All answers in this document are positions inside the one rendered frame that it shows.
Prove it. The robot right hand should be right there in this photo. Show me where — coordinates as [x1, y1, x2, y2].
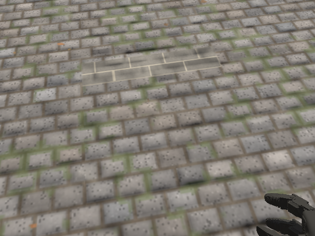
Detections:
[256, 193, 315, 236]

